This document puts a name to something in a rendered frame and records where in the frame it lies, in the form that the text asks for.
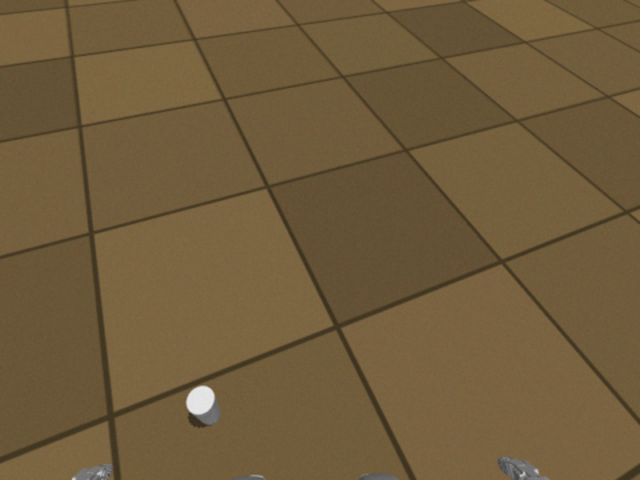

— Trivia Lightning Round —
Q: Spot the left robot hand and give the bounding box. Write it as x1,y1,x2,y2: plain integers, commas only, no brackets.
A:
72,464,113,480

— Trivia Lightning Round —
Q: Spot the cup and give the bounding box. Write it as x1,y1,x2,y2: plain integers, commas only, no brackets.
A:
186,386,221,425

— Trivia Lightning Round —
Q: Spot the right robot hand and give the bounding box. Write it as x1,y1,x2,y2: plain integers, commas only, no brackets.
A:
498,456,549,480

